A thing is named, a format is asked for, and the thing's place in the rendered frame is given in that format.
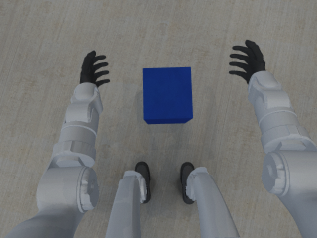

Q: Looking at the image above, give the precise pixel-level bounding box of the right robot forearm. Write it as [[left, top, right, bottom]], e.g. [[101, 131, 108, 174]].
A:
[[247, 70, 317, 154]]

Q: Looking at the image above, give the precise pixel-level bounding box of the carton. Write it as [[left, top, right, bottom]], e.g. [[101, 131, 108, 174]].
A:
[[143, 67, 193, 124]]

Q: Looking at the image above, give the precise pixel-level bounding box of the right robot thigh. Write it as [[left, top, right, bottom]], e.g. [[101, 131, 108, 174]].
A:
[[187, 172, 241, 238]]

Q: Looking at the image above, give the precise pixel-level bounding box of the robot left upper arm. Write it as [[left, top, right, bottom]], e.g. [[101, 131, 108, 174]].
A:
[[4, 166, 100, 238]]

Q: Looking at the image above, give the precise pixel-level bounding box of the robot left hand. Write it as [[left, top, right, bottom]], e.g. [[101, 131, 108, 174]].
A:
[[79, 50, 110, 88]]

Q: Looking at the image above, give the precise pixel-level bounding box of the robot right upper arm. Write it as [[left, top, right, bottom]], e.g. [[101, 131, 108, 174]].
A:
[[261, 150, 317, 238]]

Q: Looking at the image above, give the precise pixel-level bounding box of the left robot forearm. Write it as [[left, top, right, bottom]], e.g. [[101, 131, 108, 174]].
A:
[[36, 82, 103, 209]]

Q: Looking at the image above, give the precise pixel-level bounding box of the robot left foot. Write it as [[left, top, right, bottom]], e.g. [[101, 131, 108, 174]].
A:
[[135, 161, 151, 204]]

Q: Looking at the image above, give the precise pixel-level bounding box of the robot right hand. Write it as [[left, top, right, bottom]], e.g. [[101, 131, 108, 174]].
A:
[[229, 40, 266, 85]]

